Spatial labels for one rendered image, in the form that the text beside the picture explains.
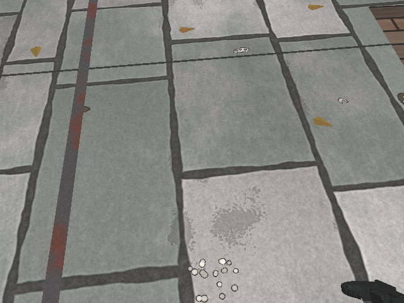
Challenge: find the robot right hand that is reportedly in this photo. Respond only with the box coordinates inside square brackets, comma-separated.
[341, 280, 404, 303]

